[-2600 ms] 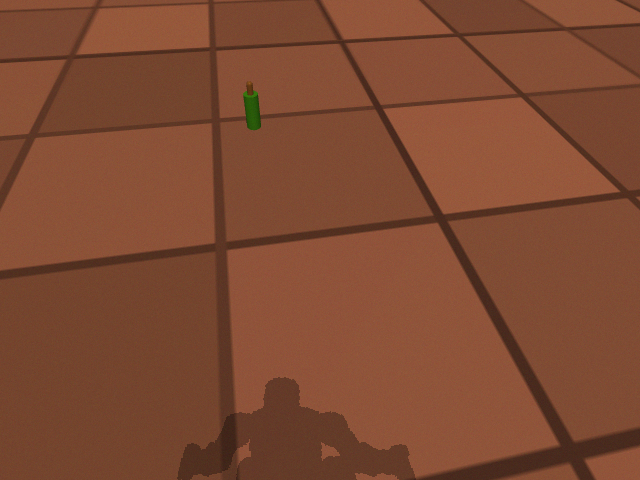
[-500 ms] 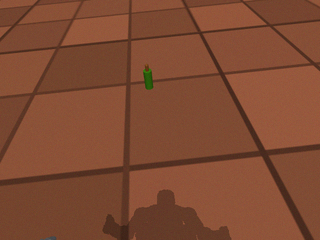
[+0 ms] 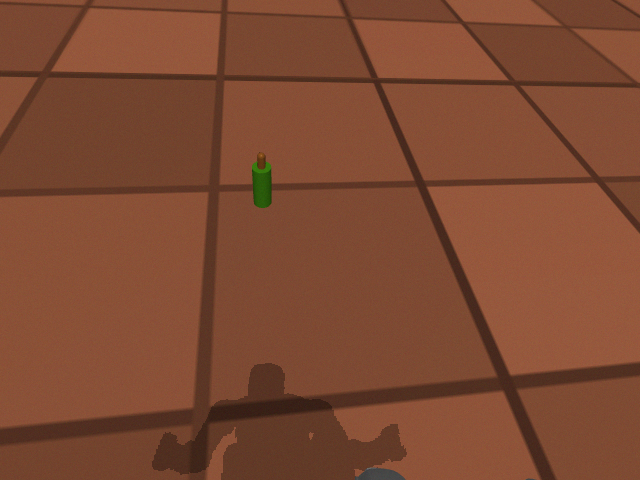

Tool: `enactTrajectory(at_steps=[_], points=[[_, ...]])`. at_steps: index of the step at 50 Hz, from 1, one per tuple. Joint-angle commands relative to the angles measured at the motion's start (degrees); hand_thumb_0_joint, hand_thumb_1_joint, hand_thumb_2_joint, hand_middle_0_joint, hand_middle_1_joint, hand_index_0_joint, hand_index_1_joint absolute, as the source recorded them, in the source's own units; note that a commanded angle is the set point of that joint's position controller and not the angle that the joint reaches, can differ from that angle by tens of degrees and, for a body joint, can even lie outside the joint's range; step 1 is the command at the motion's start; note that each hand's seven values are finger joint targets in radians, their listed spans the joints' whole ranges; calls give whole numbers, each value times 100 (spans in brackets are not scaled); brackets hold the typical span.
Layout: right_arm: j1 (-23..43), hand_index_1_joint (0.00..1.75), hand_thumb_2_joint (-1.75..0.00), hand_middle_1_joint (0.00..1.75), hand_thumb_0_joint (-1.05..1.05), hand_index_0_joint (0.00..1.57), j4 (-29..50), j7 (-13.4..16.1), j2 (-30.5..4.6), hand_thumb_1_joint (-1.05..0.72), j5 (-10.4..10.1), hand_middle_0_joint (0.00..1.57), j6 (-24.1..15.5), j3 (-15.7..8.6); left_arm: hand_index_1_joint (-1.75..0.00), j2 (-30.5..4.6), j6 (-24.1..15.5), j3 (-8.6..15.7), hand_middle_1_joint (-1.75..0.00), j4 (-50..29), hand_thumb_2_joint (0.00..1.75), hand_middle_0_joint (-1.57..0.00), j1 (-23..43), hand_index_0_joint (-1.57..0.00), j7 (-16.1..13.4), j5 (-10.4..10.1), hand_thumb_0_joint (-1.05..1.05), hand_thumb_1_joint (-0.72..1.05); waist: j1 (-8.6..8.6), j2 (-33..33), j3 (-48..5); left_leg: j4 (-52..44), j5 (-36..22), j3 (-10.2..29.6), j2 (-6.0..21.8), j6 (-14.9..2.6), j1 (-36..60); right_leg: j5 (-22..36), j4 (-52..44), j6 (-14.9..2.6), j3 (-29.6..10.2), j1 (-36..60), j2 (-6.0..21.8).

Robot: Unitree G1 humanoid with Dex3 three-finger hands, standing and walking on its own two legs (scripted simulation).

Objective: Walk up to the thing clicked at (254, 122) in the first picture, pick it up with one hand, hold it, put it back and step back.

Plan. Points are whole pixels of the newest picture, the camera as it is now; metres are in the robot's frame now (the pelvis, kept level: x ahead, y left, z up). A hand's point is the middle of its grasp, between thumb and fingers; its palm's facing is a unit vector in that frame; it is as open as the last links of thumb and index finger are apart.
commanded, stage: walk up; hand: left
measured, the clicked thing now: (261, 179) +1.33 +0.17 -0.64
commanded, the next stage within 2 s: none
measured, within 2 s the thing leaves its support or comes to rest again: neither
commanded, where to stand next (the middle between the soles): +0.99 -0.04 m, yaw +0 degrees
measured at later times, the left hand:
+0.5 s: hand (158, 368) +0.31 +0.23 -0.12, palm faces -0.02 -0.92 -0.39, open 7.4 cm
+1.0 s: hand (178, 248) +0.55 +0.26 -0.14, palm faces -0.08 -0.94 -0.33, open 7.4 cm
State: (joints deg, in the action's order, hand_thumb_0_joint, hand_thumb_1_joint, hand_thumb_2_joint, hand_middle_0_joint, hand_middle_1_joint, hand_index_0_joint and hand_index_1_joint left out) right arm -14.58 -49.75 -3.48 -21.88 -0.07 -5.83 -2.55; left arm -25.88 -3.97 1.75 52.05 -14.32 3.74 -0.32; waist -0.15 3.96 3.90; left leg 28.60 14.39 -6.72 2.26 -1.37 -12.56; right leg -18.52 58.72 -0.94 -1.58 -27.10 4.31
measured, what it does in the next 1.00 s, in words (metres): walks ahead: right foot, then left foot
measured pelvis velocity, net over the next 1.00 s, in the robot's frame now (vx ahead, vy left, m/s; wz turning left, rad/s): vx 0.48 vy -0.02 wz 0.00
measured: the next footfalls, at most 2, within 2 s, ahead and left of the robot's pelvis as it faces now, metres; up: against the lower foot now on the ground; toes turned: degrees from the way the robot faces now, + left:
right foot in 0.22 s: +0.29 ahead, -0.16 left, +0.00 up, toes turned -6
left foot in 0.64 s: +0.49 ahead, +0.10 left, +0.00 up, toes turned +7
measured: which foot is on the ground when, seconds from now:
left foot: down 0.00-0.24, up 0.26-0.62, down 0.64-1.00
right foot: up 0.00-0.20, down 0.22-0.68, up 0.70-1.00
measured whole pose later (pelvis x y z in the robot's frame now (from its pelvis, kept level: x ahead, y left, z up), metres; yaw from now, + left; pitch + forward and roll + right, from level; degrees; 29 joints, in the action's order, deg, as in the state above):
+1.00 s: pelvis +0.48 -0.02 +0.00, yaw +0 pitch -2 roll +1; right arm -18.8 -49.9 -3.4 -23.2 0.2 -5.1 -2.6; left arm -24.9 -2.5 2.5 52.6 -14.7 5.0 1.0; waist -1.2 2.5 3.8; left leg 25.1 16.7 -6.7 1.5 -0.9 -6.1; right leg -9.4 40.3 -0.2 1.2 -29.1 6.8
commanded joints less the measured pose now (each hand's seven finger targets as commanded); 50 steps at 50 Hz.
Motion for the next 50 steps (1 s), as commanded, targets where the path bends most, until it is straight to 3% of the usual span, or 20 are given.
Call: enactTrajectory(at_steps=[1,4,7,8,10,11,12,13,16,19,23,27,31,32,33,34,36,39,44,50], points=[[-82,30,-90,30,0,20,449,113,-1731,-90,9,20,-152,-510,-30,-890,-54,312,-30,-496,90,-20,214,-20,95,39,0,90,-119,-1280,1,-1524,-1269,933,1403,-1222,356,475,-1274,113,197,-461,358],[0,30,-90,30,0,20,455,75,-1751,-90,-3,20,-125,-510,-30,-814,-73,359,-30,-543,90,-20,443,-20,160,66,0,90,-68,-1309,-171,-1374,-950,632,1129,-978,363,1380,-2239,9,403,126,190],[3,30,-90,30,0,20,467,98,-1797,-90,-6,20,-49,-532,-30,-829,-67,440,-30,-411,90,-20,503,-20,161,62,0,90,-25,-1150,-232,-1060,-485,625,1202,-854,109,1461,-2445,-59,552,819,25],[45,30,-90,30,0,20,478,121,-1792,-90,-2,20,-30,-530,-30,-856,-73,461,-30,-350,90,-20,367,-20,149,61,0,90,105,-1027,-224,-856,-306,633,1221,-805,-60,1428,-2497,-74,580,1164,14],[-126,30,-90,30,0,20,475,141,-1501,-90,48,20,-10,-414,-30,-1141,-141,617,-30,-112,90,-20,-441,-20,58,78,0,90,524,-148,-750,1116,-1175,200,753,-535,-389,771,-2910,-259,582,2683,-191],[-511,30,-90,30,0,20,499,133,-1115,-90,39,20,-19,-265,-30,-1575,-197,781,-30,-13,90,-20,-1115,-20,-35,123,0,90,778,1032,-1172,2809,-377,-43,220,-334,-1224,-389,-3368,-405,-637,3525,595],[-597,30,-90,30,0,20,570,137,-1160,-90,-40,20,-6,-266,-30,-2114,-225,846,-30,-124,90,-20,-1244,-20,-88,69,0,90,722,1539,-1250,4004,1403,216,-417,-99,-2530,-735,-4439,-1043,-3616,4089,2109],[-174,30,-90,30,0,20,439,201,-1635,-90,0,20,51,-356,-30,-2012,-204,784,-30,-211,90,-20,-960,-20,-115,-12,0,90,731,624,-963,4421,1468,793,-39,-90,-2699,-810,-4494,-1479,-3787,3591,2238],[-221,30,-90,30,0,20,188,151,-1440,-90,-86,20,85,-314,-30,-1396,-211,603,-30,-368,90,-20,-201,-20,-184,-35,0,90,272,315,-209,3840,519,1072,374,-119,-2287,251,-4396,-1192,-1611,2173,1418],[-519,30,-90,30,0,20,21,10,-1334,-90,30,20,179,-360,-30,-1200,-264,528,-30,-472,90,-20,-42,-20,-165,13,0,90,63,428,-98,2911,153,828,376,40,-1711,720,-4494,-1075,-538,1466,975],[51,30,-90,30,0,20,225,-111,-1260,-90,116,20,207,-390,-30,-1368,-298,591,-30,-601,90,-20,-100,-20,-132,74,0,90,208,483,5,1590,-150,600,452,195,-1780,-348,-4739,-1178,-378,1417,1042],[492,30,-90,30,0,20,322,-156,-1195,-90,117,20,122,-405,-30,-1399,-276,570,-30,-623,90,-20,-240,-20,-107,69,0,90,288,273,-45,685,-724,401,361,136,-1180,-230,-4476,-1056,-168,1411,1023],[-127,30,-90,30,0,20,102,-83,-1339,-90,127,20,44,-506,-30,-1304,-202,468,-30,-615,90,-20,-274,-20,-127,69,0,90,-170,-355,-333,175,-350,64,-91,-92,501,1319,-2919,-797,268,981,770],[-889,30,-90,30,0,20,-89,-7,-1627,-90,199,20,14,-607,-30,-1042,-188,360,-30,-643,90,-20,-413,-20,-148,60,0,90,-518,-1091,-771,-81,259,580,132,-363,1465,1831,-1349,-597,563,571,420],[-1280,30,-90,30,0,20,12,73,-2185,-90,280,20,-24,-755,-30,-572,-169,222,-30,-751,90,-20,-650,-20,-158,-58,0,90,-604,-2373,-1098,-809,1085,3229,1714,-925,2367,194,455,-170,758,-880,-322],[-1152,30,-90,30,0,20,139,91,-2357,-90,53,20,-12,-796,-30,-1084,-124,364,-30,-623,90,-20,-568,-20,-247,-37,0,90,-605,-1677,-1046,-1481,1556,4561,2348,-1457,2047,-1196,962,-223,113,-1210,-469],[-567,30,-90,30,0,20,234,144,-1973,-90,-48,20,14,-640,-30,-1234,-105,312,-30,-473,90,-20,-454,-20,-247,-15,0,90,-285,-837,-342,-1389,842,3080,1875,-1147,1128,-397,1003,-202,-446,-1101,-36],[-142,30,-90,30,0,20,330,152,-1657,-90,-39,20,-31,-473,-30,-1124,-44,351,-30,-185,90,-20,-845,-20,-152,-24,0,90,31,-1294,-113,-1464,-31,1705,1424,-962,246,-5,194,-59,-145,-497,246],[-268,30,-90,30,0,20,405,129,-1713,-90,22,20,-77,-508,-30,-949,13,377,-30,-339,90,-20,-248,-20,19,85,0,90,-119,-1300,57,-1715,198,1308,1352,-1187,331,448,-1027,137,137,-582,368],[-171,30,-90,30,0,20,500,119,-1716,-90,10,20,-21,-486,-30,-762,-42,408,-30,-410,90,-20,287,-20,72,74,0,90,-77,-1211,50,-1275,-516,858,1203,-942,147,1284,-2394,14,436,297,155]])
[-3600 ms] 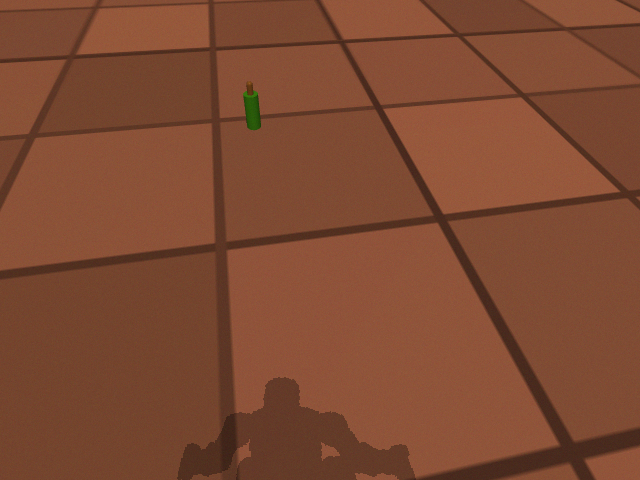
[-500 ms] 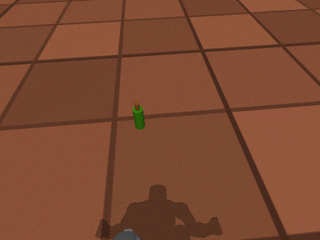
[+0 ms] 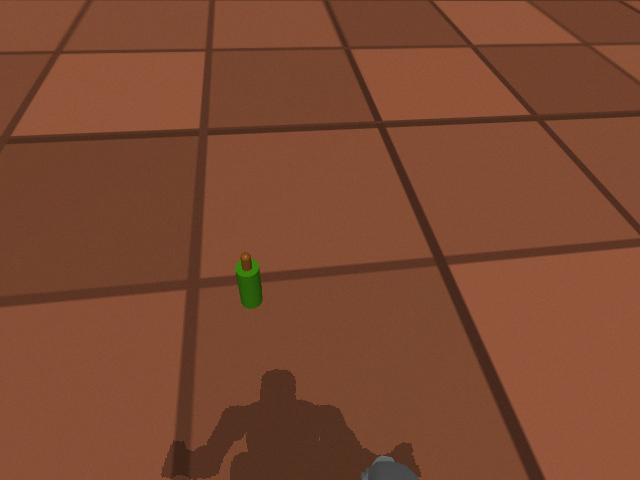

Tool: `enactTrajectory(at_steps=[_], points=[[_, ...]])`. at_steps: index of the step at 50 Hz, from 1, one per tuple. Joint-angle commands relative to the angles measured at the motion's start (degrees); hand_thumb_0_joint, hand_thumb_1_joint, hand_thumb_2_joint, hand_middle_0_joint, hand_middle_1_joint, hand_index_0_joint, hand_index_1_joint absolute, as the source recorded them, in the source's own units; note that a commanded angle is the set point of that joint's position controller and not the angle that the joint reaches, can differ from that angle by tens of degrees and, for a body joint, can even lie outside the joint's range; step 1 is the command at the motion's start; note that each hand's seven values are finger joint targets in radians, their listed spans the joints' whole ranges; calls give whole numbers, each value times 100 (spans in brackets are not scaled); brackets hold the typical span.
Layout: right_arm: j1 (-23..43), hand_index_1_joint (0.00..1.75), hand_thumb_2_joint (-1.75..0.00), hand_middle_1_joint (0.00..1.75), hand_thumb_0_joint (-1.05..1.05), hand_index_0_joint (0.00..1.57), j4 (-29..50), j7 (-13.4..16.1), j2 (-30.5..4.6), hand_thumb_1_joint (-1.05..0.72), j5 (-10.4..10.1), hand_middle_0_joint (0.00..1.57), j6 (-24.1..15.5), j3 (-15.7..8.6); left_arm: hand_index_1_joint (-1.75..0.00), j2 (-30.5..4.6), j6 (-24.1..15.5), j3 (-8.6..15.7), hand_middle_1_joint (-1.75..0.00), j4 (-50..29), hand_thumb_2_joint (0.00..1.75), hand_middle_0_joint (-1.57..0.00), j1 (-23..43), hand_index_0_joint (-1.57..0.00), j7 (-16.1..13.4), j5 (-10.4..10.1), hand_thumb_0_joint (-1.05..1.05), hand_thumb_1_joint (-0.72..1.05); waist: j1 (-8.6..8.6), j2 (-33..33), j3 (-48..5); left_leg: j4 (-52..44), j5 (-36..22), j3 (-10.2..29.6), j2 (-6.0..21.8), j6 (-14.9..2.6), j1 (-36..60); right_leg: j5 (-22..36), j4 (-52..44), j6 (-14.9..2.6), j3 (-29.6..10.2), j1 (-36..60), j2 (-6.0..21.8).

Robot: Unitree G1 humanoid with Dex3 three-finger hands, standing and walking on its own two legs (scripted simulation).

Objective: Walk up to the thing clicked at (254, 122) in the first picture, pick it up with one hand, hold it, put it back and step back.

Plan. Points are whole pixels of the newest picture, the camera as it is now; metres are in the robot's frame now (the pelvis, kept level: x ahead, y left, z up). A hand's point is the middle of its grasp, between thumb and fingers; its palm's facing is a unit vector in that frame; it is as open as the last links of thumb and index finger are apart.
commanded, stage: walk up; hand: left
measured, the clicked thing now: (248, 278) +0.85 +0.19 -0.64
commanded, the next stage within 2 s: none
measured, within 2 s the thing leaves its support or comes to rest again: neither
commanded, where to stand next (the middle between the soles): +0.51 -0.02 m, yaw +0 degrees
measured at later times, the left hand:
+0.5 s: hand (129, 435) +0.23 +0.26 -0.14, palm faces +0.01 -0.93 -0.37, open 7.4 cm
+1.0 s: hand (165, 300) +0.45 +0.26 -0.14, palm faces -0.06 -0.91 -0.41, open 7.4 cm
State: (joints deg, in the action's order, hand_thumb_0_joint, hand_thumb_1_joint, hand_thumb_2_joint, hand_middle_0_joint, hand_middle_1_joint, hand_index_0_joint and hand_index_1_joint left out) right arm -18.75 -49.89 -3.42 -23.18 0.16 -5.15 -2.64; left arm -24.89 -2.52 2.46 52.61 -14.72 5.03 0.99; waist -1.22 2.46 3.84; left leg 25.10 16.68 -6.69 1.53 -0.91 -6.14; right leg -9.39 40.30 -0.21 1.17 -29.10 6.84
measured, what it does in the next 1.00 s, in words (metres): walks ahead: right foot, then left foot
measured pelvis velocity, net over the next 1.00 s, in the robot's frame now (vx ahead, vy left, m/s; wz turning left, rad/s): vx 0.37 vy -0.02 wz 0.01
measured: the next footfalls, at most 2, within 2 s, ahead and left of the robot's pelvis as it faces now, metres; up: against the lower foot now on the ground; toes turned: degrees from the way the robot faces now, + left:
right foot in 0.10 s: +0.21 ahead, -0.15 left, +0.00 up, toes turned -5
left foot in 0.54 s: +0.35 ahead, +0.12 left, +0.00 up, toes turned +7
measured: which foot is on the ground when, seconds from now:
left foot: down 0.00-0.12, up 0.14-0.52, down 0.54-0.98, up 1.00-1.00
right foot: up 0.00-0.08, down 0.10-0.56, up 0.58-0.96, down 0.98-1.00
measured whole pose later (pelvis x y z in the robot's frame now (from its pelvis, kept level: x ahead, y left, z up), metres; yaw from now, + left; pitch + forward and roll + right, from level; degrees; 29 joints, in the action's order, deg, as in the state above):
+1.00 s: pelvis +0.37 -0.02 -0.02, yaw +1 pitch -3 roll +0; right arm -20.2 -49.6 -2.3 -24.8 0.2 -2.5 -2.5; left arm -23.9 -4.5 2.9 51.4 -14.2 3.1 1.2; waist -1.6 -2.2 4.9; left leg 41.3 25.4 -4.1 4.7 -1.1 -11.0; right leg -10.4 34.8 -0.5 3.3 -21.5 2.3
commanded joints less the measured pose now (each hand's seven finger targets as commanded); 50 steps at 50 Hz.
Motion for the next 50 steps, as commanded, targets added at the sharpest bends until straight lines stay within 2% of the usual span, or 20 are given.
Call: enactTrajectory(at_steps=[1,4,5,6,7,12,18,23,26,27,28,29,31,34,38,42,47,48,49,50], points=[[283,30,-90,30,0,20,544,122,-1580,-90,-16,20,-68,-487,-30,-843,-200,333,-30,-434,90,-20,307,-20,-62,-57,0,90,50,-968,-42,-713,-880,829,1269,-957,-428,314,-678,-100,238,684,-209],[194,30,-90,30,0,20,581,157,-1388,-90,-1,20,-7,-397,-30,-1091,-272,470,-30,-193,90,-20,-301,-20,-148,-29,0,90,426,-284,-404,662,-984,609,1019,-689,-1044,-38,-1027,-226,250,2355,-451],[-62,30,-90,30,0,20,576,152,-1086,-90,7,20,-11,-284,-30,-1338,-325,584,-30,-83,90,-20,-923,-20,-220,-12,0,90,699,635,-797,2182,-766,196,538,-520,-1465,-815,-1551,-365,-358,3162,-41],[-328,30,-90,30,0,20,671,139,-778,-90,-34,20,7,-169,-30,-1975,-367,721,-30,-161,90,-20,-1199,-20,-298,-26,0,90,700,1721,-970,3661,1163,40,-270,-183,-2815,-1828,-2455,-844,-3165,3850,1552],[-46,30,-90,30,0,20,521,213,-1360,-90,2,20,80,-312,-30,-2024,-341,682,-30,-187,90,-20,-1100,-20,-305,-105,0,90,755,1024,-799,4173,1415,648,-92,-178,-3125,-2073,-2656,-1362,-3958,3558,1909],[-387,30,-90,30,0,20,58,131,-1249,-90,-21,20,162,-326,-30,-1271,-357,445,-30,-519,90,-20,-156,-20,-365,-150,0,90,168,581,-175,3561,247,999,349,-78,-2434,-267,-2537,-1090,-1192,2021,839],[274,30,-90,30,0,20,276,-50,-1087,-90,119,20,186,-365,-30,-1425,-397,512,-30,-755,90,-20,-271,-20,-336,-40,0,90,347,585,0,1879,-199,671,490,128,-2413,-1224,-2780,-1315,-857,1789,943],[558,30,-90,30,0,20,326,-93,-1056,-90,104,20,69,-406,-30,-1474,-347,475,-30,-791,90,-20,-276,-20,-287,-60,0,90,336,391,29,989,-621,322,269,53,-1505,-1375,-2379,-1129,-538,1348,788],[-233,30,-90,30,0,20,92,4,-1204,-90,126,20,-7,-495,-30,-1300,-298,358,-30,-832,90,-20,-95,-20,-299,-42,0,90,-206,-51,-267,664,-410,182,17,-104,-11,-568,-1071,-871,-239,715,580],[-784,30,-90,30,0,20,-53,80,-1546,-90,133,20,-48,-608,-30,-992,-284,245,-30,-846,90,-20,-294,-20,-299,-43,0,90,-475,-1124,-631,74,525,965,366,-340,862,-26,565,-636,183,271,152],[-930,30,-90,30,0,20,108,141,-2051,-90,181,20,-91,-715,-30,-534,-255,136,-30,-888,90,-20,-522,-20,-280,-122,0,90,-435,-2371,-627,-907,1401,3736,1864,-813,1386,-1803,2150,-199,335,-1133,-778],[-846,30,-90,30,0,20,190,138,-2195,-90,-11,20,-67,-739,-30,-1188,-197,290,-30,-722,90,-20,-452,-20,-404,-98,0,90,-435,-1549,-539,-1146,1355,4566,2415,-1406,1029,-2179,2645,-278,-284,-1205,-621],[-307,30,-90,30,0,20,326,194,-1724,-90,-28,20,-50,-570,-30,-1254,-177,261,-30,-544,90,-20,-414,-20,-418,-130,0,90,-120,-635,-55,-925,81,3040,1907,-1209,212,-1499,2665,-255,-761,-894,-336],[-17,30,-90,30,0,20,385,221,-1545,-90,-27,20,-94,-470,-30,-1120,-136,274,-30,-318,90,-20,-777,-20,-338,-135,0,90,99,-1223,-110,-832,-1022,1750,1499,-1057,-248,-1055,1977,-142,-449,-310,-110],[-20,30,-90,30,0,20,514,211,-1586,-90,22,20,-91,-492,-30,-1000,-87,290,-30,-446,90,-20,-358,-20,-222,-54,0,90,-2,-1202,21,-1018,-661,1442,1514,-1293,-325,-796,1065,13,-168,-286,-2],[0,30,-90,30,0,20,556,167,-1647,-90,23,20,-47,-498,-30,-917,-119,319,-30,-528,90,-20,52,-20,-132,-46,0,90,-67,-1166,163,-1093,167,1186,1273,-1144,-709,-244,55,-16,67,211,-89],[229,30,-90,30,0,20,663,166,-1309,-90,2,20,109,-341,-30,-977,-275,394,-30,-209,90,-20,-564,-20,-275,-27,0,90,373,-433,-319,686,-720,633,888,-761,-1293,68,-1053,-100,358,2220,-602],[-28,30,-90,30,0,20,650,185,-1014,-90,-11,20,119,-230,-30,-1217,-320,488,-30,-134,90,-20,-1000,-20,-354,-6,0,90,584,380,-635,1888,-569,401,586,-592,-1561,-311,-1439,-206,-96,2927,-340],[-243,30,-90,30,0,20,757,199,-564,-90,-33,20,118,-64,-30,-1721,-371,595,-30,-252,90,-20,-1100,-20,-447,35,0,90,532,1657,-859,3299,997,138,21,-241,-2435,-359,-2090,-680,-2344,3334,1217],[-81,30,-90,30,0,20,626,279,-1149,-90,-4,20,204,-239,-30,-1929,-318,594,-30,-307,90,-20,-975,-20,-442,-59,0,90,593,1150,-642,3759,1705,537,-157,-157,-2959,-294,-2316,-1505,-3589,3099,1830]])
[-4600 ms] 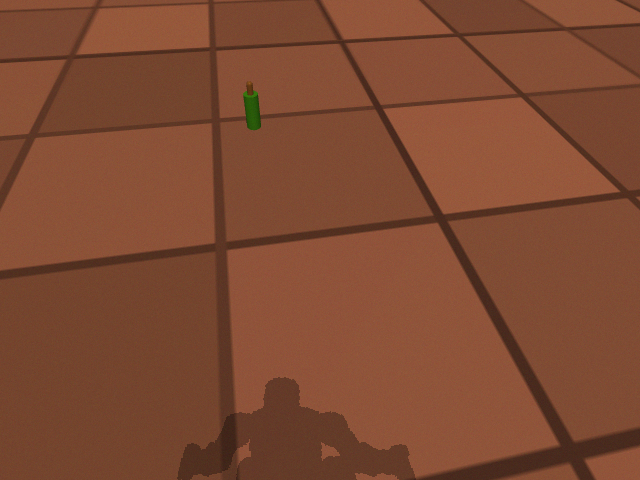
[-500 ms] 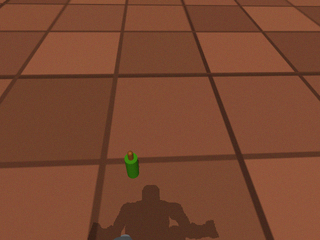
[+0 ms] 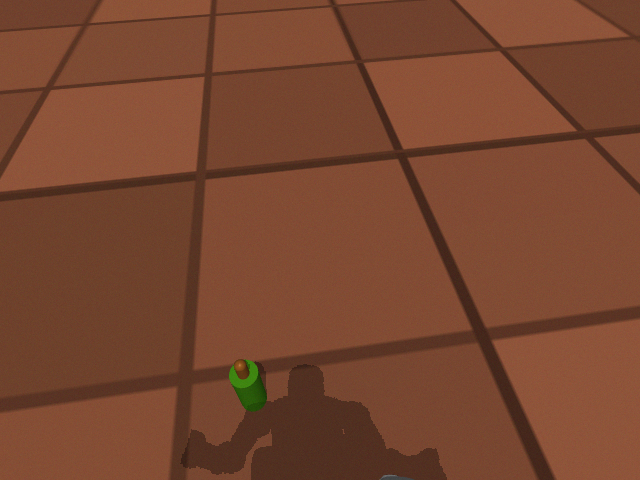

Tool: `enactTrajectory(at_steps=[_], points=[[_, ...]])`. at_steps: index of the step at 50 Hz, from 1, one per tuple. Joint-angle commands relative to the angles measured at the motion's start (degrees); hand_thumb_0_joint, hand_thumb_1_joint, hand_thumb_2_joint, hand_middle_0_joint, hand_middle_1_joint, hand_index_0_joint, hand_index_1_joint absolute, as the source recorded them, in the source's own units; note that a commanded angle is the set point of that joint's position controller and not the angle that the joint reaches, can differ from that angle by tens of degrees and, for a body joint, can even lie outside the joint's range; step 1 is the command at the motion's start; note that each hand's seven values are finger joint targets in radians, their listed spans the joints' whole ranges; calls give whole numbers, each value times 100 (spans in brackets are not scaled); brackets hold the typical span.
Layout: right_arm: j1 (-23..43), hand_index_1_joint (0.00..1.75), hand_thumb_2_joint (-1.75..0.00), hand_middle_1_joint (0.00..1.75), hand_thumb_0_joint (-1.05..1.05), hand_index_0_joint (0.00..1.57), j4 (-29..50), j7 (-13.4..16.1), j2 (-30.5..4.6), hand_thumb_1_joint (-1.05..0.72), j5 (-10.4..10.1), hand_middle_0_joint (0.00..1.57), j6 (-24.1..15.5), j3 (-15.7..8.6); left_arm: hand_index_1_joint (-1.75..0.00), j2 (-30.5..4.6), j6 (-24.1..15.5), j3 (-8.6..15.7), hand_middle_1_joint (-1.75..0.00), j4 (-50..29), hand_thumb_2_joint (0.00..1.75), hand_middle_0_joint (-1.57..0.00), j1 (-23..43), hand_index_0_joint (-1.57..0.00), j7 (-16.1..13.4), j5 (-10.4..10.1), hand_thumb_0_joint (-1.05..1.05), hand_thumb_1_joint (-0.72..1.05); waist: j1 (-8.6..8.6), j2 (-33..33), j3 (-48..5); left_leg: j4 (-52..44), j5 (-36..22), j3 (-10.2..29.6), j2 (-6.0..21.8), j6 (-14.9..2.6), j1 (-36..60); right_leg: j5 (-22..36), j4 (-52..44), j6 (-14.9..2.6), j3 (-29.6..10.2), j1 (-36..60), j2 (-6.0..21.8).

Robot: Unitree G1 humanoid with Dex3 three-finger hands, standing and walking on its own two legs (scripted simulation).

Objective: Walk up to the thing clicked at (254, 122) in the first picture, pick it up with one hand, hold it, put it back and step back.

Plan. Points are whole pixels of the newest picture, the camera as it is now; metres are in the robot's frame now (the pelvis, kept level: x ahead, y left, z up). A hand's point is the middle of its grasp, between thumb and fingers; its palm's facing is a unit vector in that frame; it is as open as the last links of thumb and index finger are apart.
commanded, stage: walk up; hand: left
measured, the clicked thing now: (247, 382) +0.48 +0.20 -0.62
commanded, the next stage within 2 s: stand in 1.52 s
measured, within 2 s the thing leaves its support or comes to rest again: neither
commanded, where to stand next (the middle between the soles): +0.14 +0.00 m, yaw -1 degrees
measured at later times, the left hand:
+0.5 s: hand out of the picture +0.13 +0.27 -0.15, palm faces -0.02 -0.94 -0.34, open 7.4 cm
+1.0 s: hand out of the picture +0.15 +0.27 -0.13, palm faces +0.01 -0.94 -0.33, open 7.4 cm
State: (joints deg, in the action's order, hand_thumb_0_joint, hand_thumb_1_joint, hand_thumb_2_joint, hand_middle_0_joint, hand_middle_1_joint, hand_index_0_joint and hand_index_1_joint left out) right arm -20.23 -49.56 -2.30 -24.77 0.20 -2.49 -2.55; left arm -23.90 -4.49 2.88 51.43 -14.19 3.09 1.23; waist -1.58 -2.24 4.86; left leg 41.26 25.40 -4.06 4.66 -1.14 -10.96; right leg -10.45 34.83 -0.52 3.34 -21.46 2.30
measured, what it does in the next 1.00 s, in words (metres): steps on the spot: left foot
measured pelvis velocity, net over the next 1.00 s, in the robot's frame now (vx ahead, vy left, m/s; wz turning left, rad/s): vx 0.07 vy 0.01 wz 0.02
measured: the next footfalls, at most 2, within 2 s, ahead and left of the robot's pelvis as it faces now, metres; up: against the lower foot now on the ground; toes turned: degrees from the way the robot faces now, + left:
left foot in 0.28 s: +0.15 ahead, +0.14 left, +0.00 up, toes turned +2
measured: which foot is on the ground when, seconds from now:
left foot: up 0.00-0.26, down 0.28-1.00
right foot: down 0.00-1.00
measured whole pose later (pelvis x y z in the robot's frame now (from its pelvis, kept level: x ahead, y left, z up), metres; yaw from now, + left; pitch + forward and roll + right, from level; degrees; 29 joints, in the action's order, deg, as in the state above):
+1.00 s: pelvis +0.07 +0.01 +0.03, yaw +1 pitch -2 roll -1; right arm -2.4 -67.1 -1.2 -20.4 -0.3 -0.8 0.7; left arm -20.5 -0.9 -0.2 66.7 -3.7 1.2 0.2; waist 0.7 -0.6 3.1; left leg 21.1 7.4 -0.6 2.0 0.9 -11.6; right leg -9.6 20.0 1.4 3.0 -8.2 2.1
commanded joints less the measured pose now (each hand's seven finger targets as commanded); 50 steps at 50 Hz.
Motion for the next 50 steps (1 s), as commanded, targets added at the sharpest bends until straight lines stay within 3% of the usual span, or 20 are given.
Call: enactTrajectory(at_steps=[1,2,4,5,8,10,11,13,14,15,16,17,18,20,22,24,27,32,41,50], points=[[155,30,-90,30,0,20,474,221,-1171,-90,4,20,-21,-295,-30,-1846,-100,507,-30,-309,90,-20,-860,-20,-262,-153,0,90,556,1060,-487,2491,787,638,-242,-84,-2515,367,-1601,-1691,-3561,2026,2307],[159,30,-90,30,0,20,393,230,-1120,-90,-55,20,-26,-284,-30,-1672,-85,450,-30,-343,90,-20,-710,-20,-288,-185,0,90,498,875,-404,2504,598,808,-164,-87,-2506,1016,-1473,-1642,-2817,1921,2018],[-44,30,-90,30,0,20,200,217,-992,-90,-61,20,1,-262,-30,-1481,-55,354,-30,-410,90,-20,-376,-20,-336,-157,0,90,248,1096,-387,1950,260,688,-7,-26,-2059,1385,-1280,-1342,-1813,1353,1581],[-95,30,-90,30,0,20,119,195,-960,-90,-36,20,27,-270,-30,-1420,-47,301,-30,-424,90,-20,-274,-20,-344,-135,0,90,190,1124,-375,1713,67,603,-66,6,-1755,1563,-1236,-1235,-1429,1011,1342],[71,30,-90,30,0,20,-3,168,-734,-90,-14,20,93,-218,-30,-1297,-15,227,-30,-478,90,-20,-70,-20,-381,-31,0,90,188,1217,-495,510,-321,357,-114,73,-1084,2230,-948,-1154,-924,556,1205],[167,30,-90,30,0,20,-105,190,-700,-90,-20,20,114,-232,-30,-1328,32,185,-30,-437,90,-20,173,-20,-402,-73,0,90,162,1248,-631,183,-720,221,-203,85,-643,2246,-678,-1087,-823,311,1208],[79,30,-90,30,0,20,-181,211,-709,-90,-28,20,110,-249,-30,-1371,73,170,-30,-466,90,-20,421,-20,-399,-108,0,90,11,1231,-721,-125,-1199,161,-226,47,-175,1936,-495,-1014,-826,-9,1259],[222,30,-90,30,0,20,-240,248,-910,-90,25,20,60,-319,-30,-1156,181,74,-30,-466,90,-20,496,-20,-400,-168,0,90,-54,766,-661,-824,-1805,339,-251,-77,283,727,-105,-667,-822,-522,1018],[383,30,-90,30,0,20,-184,269,-1198,-90,75,20,28,-360,-30,-984,226,18,-30,-431,90,-20,388,-20,-392,-206,0,90,31,41,-666,-1234,-2050,1122,350,-233,234,-33,257,-394,-616,-696,681],[785,30,-90,30,0,20,-56,273,-1360,-90,74,20,-15,-333,-30,-785,276,-21,-30,-355,90,-20,241,-20,-390,-260,0,90,273,-454,-669,-1850,-1758,2266,1114,-572,-288,-1024,658,-118,-272,-366,108],[1128,30,-90,30,0,20,-45,257,-1522,-90,-13,20,-12,-317,-30,-1002,352,47,-30,-88,90,-20,69,-20,-422,-267,0,90,318,-651,-657,-1894,-1445,2481,1382,-1054,-812,-1833,930,-91,-240,250,-43],[1353,30,-90,30,0,20,-79,248,-1415,-90,33,20,18,-287,-30,-1071,362,72,-30,80,90,-20,115,-20,-426,-218,0,90,348,-573,-519,-1893,-1121,2301,1205,-1018,-1279,-1843,897,-107,-317,568,23],[1501,30,-90,30,0,20,-113,256,-1297,-90,5,20,46,-227,-30,-1043,357,71,-30,166,90,-20,172,-20,-401,-195,0,90,377,-569,-426,-1891,-806,1870,935,-807,-1470,-1565,570,-151,-281,746,12],[1685,30,-90,30,0,20,-225,242,-1125,-90,-17,20,86,-129,-30,-1049,298,65,-30,388,90,-20,101,-20,-373,-182,0,90,425,-690,-448,-1628,-680,1415,534,-390,-1291,-704,-207,-163,-405,834,159],[1592,30,-90,30,0,20,-360,215,-910,-90,-45,20,124,-47,-30,-1197,242,52,-30,421,90,-20,460,-20,-367,-113,0,90,244,-261,-451,-1463,-288,1234,271,-167,-1126,-911,-775,-294,-1004,636,535],[1533,30,-90,30,0,20,-558,211,-933,-90,-39,20,107,-40,-30,-1155,220,14,-30,460,90,-20,826,-20,-349,-130,0,90,121,-103,-523,-1491,-615,1131,221,-153,-466,-773,-879,-299,-978,311,586],[1741,30,-90,30,0,20,-710,202,-927,-90,-53,20,61,15,-30,-1041,205,-44,-30,678,90,-20,833,-20,-346,-170,0,90,203,-113,-707,-1616,-1364,1184,344,-221,-300,-168,-930,-169,-690,675,426],[1923,30,-90,30,0,20,-939,220,-877,-90,-92,20,50,58,-30,-982,207,-66,-30,932,90,-20,981,-20,-337,-184,0,90,216,120,-894,-1680,-2219,987,314,-151,91,485,-1185,-113,-679,994,542],[2133,30,-90,30,0,20,-1313,197,-786,-90,-66,20,97,93,-30,-879,254,-80,-30,1194,90,-20,1293,-20,-298,-144,0,90,200,330,-569,-2298,-1473,971,266,-22,129,-256,-1947,-61,-757,1033,641],[2120,30,-90,30,0,20,-1433,198,-783,-90,-23,20,73,89,-30,-851,278,-43,-30,1256,90,-20,1292,-20,-286,-131,0,90,209,156,-614,-2607,-1346,1023,277,47,24,-74,-1976,-17,-634,1337,581]])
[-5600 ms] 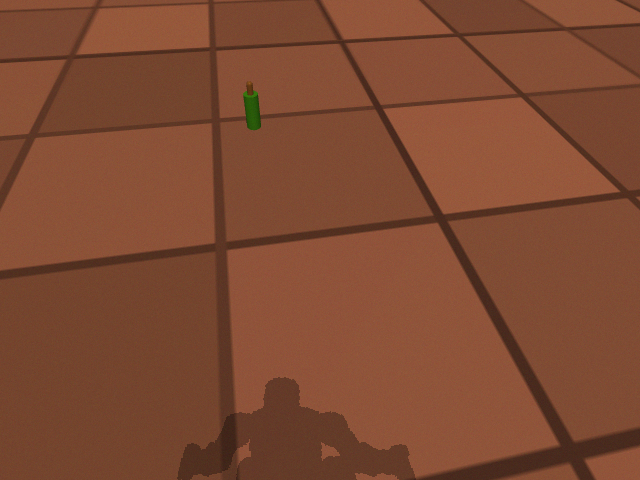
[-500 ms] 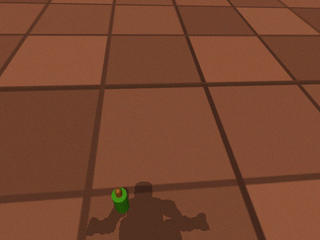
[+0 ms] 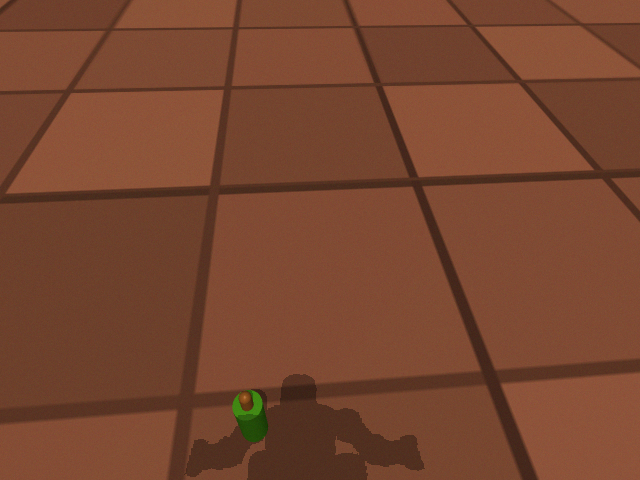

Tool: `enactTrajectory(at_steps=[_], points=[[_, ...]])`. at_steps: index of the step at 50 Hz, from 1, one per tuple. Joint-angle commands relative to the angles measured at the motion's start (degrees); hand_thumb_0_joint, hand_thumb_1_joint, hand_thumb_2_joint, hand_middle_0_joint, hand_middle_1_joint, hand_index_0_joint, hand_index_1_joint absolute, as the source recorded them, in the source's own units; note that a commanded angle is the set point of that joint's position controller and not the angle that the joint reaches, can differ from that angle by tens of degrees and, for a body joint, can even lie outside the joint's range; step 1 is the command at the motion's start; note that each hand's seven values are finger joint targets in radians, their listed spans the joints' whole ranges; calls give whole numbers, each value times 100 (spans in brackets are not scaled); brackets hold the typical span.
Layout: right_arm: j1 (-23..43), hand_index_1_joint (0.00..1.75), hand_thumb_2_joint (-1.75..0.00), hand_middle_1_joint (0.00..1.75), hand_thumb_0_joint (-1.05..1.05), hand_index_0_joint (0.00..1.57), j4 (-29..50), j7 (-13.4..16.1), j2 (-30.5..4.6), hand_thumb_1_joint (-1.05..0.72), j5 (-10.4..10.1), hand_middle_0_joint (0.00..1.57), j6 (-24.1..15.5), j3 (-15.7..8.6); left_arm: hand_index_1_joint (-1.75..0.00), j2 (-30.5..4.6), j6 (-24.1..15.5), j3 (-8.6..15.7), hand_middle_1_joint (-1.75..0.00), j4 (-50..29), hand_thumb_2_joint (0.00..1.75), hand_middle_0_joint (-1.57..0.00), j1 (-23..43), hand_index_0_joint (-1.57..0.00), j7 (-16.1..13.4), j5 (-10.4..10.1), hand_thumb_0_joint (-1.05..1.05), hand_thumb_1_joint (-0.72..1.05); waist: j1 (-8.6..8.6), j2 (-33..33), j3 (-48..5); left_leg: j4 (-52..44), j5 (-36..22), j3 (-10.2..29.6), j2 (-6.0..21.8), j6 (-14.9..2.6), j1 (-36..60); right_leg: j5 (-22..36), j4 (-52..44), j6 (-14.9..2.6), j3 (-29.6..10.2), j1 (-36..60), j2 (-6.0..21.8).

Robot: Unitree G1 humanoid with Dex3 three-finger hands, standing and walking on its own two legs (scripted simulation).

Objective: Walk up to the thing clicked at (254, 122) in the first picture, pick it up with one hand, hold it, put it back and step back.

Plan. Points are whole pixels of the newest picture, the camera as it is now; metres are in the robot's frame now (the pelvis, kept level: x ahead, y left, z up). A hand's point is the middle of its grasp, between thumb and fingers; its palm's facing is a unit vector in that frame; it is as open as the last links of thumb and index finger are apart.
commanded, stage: walk up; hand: left
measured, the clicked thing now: (250, 413) +0.42 +0.18 -0.65
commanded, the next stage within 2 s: stand in 0.52 s
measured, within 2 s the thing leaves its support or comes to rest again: neither
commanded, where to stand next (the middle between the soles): +0.07 -0.01 m, yaw -2 degrees
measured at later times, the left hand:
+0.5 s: hand out of the picture +0.09 +0.26 -0.16, palm faces -0.02 -0.95 -0.32, open 7.4 cm
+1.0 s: hand out of the picture +0.09 +0.25 -0.16, palm faces -0.02 -0.94 -0.34, open 7.4 cm
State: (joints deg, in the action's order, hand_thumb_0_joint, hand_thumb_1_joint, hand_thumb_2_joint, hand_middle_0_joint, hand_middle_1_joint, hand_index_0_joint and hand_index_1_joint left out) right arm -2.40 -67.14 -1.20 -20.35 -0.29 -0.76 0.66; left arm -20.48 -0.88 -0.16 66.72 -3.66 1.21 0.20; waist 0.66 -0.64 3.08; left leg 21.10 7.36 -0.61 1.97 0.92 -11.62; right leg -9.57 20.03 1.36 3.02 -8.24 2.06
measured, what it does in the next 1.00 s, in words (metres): stands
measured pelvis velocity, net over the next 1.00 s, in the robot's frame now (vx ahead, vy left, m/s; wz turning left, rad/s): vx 0.03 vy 0.00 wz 0.01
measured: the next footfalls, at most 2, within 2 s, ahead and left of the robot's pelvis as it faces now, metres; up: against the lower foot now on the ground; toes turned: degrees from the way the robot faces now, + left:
none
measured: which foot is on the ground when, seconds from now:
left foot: down 0.00-1.00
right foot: down 0.00-1.00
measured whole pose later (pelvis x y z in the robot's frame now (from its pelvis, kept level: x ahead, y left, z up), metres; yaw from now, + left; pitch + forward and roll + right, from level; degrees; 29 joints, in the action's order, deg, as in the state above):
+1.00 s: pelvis +0.03 +0.00 +0.00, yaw +1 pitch -2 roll +0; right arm -4.8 -66.5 -0.8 -20.0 0.4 -0.5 0.2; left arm -20.3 -0.8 -0.1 66.2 -6.4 0.7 1.0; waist -0.1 -0.2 1.8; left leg 19.4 8.7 -0.2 1.6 1.0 -9.1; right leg -10.9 17.9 1.6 3.6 -5.3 2.4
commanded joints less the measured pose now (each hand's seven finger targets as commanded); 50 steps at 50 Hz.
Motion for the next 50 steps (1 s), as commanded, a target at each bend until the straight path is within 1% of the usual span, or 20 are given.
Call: enactTrajectory(at_steps=[1,3,8,10,16,17,18,20,24,25,26,28,30,33,35,38,42,45,47,50], points=[[319,30,-90,30,0,20,323,91,-1235,-90,32,20,-107,-237,-30,-1191,-80,269,-30,-282,90,-20,227,-20,-95,-19,0,90,-11,4,-510,-600,398,686,571,-168,98,-97,-471,-212,-580,113,609],[337,30,-90,30,0,20,342,91,-1237,-90,32,20,-111,-235,-30,-1186,-77,273,-30,-284,90,-20,183,-20,-97,-26,0,90,10,-60,-542,-596,316,676,578,-174,111,32,-448,-198,-559,155,612],[250,30,-90,30,0,20,344,103,-1221,-90,31,20,-112,-251,-30,-1175,-72,276,-30,-292,90,-20,223,-20,-105,-23,0,90,-36,-39,-592,-511,-109,624,566,-169,223,231,-421,-193,-530,175,619],[247,30,-90,30,0,20,360,107,-1238,-90,29,20,-102,-259,-30,-1171,-63,275,-30,-296,90,-20,203,-20,-109,-26,0,90,-37,-55,-524,-543,46,642,556,-175,142,208,-451,-177,-528,175,605],[201,30,-90,30,0,20,344,107,-1185,-90,28,20,-85,-266,-30,-1131,-63,279,-30,-289,90,-20,194,-20,-116,-16,0,90,-62,-6,-512,-531,-9,657,566,-180,156,80,-503,-169,-511,153,591],[196,30,-90,30,0,20,363,108,-1225,-90,29,20,-82,-274,-30,-1146,-66,275,-30,-314,90,-20,171,-20,-114,-7,0,90,-65,2,-534,-516,95,623,546,-188,207,131,-520,-175,-538,131,615],[134,30,-90,30,0,20,330,109,-1199,-90,40,20,-85,-272,-30,-1149,-64,282,-30,-307,90,-20,230,-20,-113,-8,0,90,-91,13,-578,-534,26,634,548,-175,189,192,-477,-180,-542,213,621],[192,30,-90,30,0,20,356,106,-1206,-90,33,20,-85,-279,-30,-1122,-67,276,-30,-296,90,-20,154,-20,-118,-14,0,90,-59,-43,-576,-530,-115,640,568,-179,230,233,-482,-158,-502,175,599],[179,30,-90,30,0,20,354,121,-1201,-90,41,20,-89,-294,-30,-1108,-61,278,-30,-310,90,-20,156,-20,-122,-7,0,90,-65,-21,-632,-494,-341,591,576,-184,321,369,-474,-166,-490,219,625],[188,30,-90,30,0,20,364,116,-1184,-90,32,20,-83,-287,-30,-1114,-59,280,-30,-296,90,-20,158,-20,-123,-16,0,90,-64,-40,-545,-521,-297,614,559,-171,272,330,-480,-153,-479,206,617],[90,30,-90,30,0,20,371,121,-1162,-90,96,20,-82,-289,-30,-1156,-70,265,-30,-292,90,-20,95,-20,-130,48,0,90,-114,1,-602,-608,114,603,569,-140,294,-71,-517,-143,-483,151,617],[125,30,-90,30,0,20,393,126,-1207,-90,109,20,-87,-303,-30,-1156,-60,272,-30,-314,90,-20,132,-20,-131,56,0,90,-97,-36,-475,-691,400,668,579,-142,121,-159,-472,-166,-481,155,617],[152,30,-90,30,0,20,413,124,-1228,-90,100,20,-86,-308,-30,-1113,-57,255,-30,-302,90,-20,68,-20,-123,68,0,90,-79,-126,-403,-740,502,704,601,-153,59,-147,-462,-169,-469,143,626],[117,30,-90,30,0,20,433,122,-1195,-90,89,20,-104,-298,-30,-1128,-84,260,-30,-313,90,-20,17,-20,-125,59,0,90,-78,-30,-420,-671,201,666,574,-151,191,-22,-492,-166,-497,110,650],[94,30,-90,30,0,20,449,119,-1180,-90,87,20,-120,-295,-30,-1149,-97,258,-30,-343,90,-20,47,-20,-131,55,0,90,-102,-6,-495,-568,-215,629,575,-141,338,116,-496,-166,-516,125,674],[74,30,-90,30,0,20,442,125,-1168,-90,86,20,-126,-290,-30,-1180,-108,260,-30,-368,90,-20,51,-20,-141,48,0,90,-103,62,-529,-494,-539,599,590,-144,420,295,-502,-165,-504,178,687],[92,30,-90,30,0,20,443,134,-1189,-90,71,20,-99,-287,-30,-1188,-106,257,-30,-375,90,-20,40,-20,-154,44,0,90,-100,75,-542,-459,-629,578,594,-158,450,363,-519,-148,-474,218,676],[102,30,-90,30,0,20,438,133,-1191,-90,70,20,-83,-279,-30,-1166,-100,244,-30,-349,90,-20,-38,-20,-152,45,0,90,-91,54,-463,-498,-331,577,572,-146,422,174,-565,-137,-472,179,668],[97,30,-90,30,0,20,440,131,-1204,-90,73,20,-74,-285,-30,-1171,-93,249,-30,-352,90,-20,-13,-20,-158,46,0,90,-101,34,-435,-493,-298,573,555,-135,399,144,-578,-149,-469,162,661],[65,30,-90,30,0,20,440,132,-1203,-90,75,20,-84,-273,-30,-1174,-106,251,-30,-370,90,-20,-45,-20,-155,51,0,90,-91,53,-493,-445,-537,549,570,-148,454,424,-584,-152,-492,242,695]])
